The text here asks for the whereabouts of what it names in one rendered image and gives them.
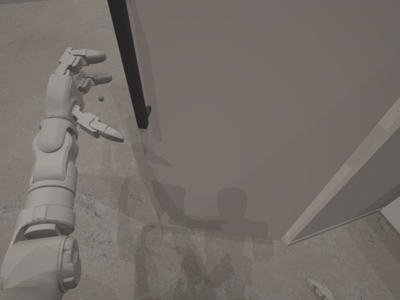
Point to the robot right hand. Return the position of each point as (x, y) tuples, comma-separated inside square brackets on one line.
[(321, 291)]

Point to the left robot forearm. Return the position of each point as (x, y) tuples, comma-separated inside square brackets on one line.
[(49, 205)]

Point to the handle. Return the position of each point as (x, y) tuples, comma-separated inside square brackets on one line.
[(120, 19)]

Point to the fridge door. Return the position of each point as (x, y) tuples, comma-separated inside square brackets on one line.
[(257, 104)]

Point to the robot left hand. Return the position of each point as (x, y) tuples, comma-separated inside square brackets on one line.
[(64, 91)]

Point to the robot left upper arm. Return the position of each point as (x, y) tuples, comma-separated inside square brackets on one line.
[(41, 269)]

